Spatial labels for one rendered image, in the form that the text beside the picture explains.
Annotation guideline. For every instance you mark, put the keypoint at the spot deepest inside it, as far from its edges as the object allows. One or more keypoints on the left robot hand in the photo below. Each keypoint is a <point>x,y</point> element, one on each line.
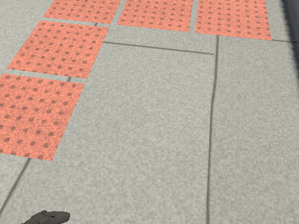
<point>53,217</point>

